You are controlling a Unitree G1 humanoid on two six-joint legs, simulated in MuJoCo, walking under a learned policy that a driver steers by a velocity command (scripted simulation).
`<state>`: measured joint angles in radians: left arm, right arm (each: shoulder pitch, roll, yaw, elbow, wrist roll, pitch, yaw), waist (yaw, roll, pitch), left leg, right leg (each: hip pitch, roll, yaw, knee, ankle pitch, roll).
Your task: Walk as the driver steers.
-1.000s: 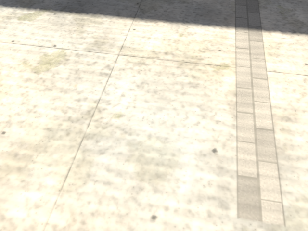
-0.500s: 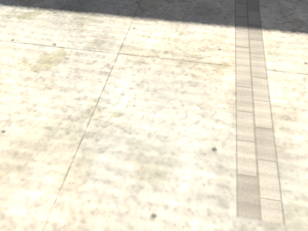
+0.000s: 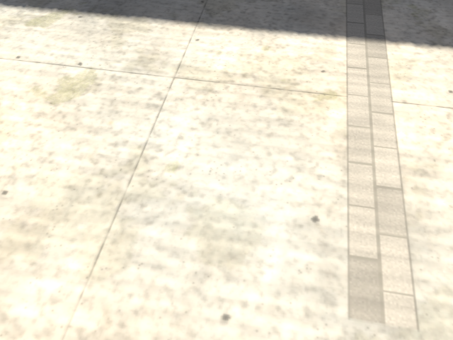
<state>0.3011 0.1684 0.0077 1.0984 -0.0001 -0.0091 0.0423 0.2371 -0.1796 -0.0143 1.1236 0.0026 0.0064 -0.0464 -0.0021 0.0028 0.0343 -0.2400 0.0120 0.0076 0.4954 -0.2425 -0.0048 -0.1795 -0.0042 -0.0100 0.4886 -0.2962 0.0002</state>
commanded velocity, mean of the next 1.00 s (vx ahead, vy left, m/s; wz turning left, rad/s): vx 0.14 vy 0.00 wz -0.03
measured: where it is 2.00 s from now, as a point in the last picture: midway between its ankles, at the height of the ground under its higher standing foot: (276, 281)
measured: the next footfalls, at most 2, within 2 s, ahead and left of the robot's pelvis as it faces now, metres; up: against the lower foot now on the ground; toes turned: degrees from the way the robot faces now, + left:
right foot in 1.26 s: +0.43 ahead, -0.11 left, +0.00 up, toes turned -13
left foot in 1.74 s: +0.79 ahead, -0.03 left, +0.00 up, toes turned -26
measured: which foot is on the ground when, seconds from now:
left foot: down 0.00-1.00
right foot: down 0.00-0.80, up 0.82-1.00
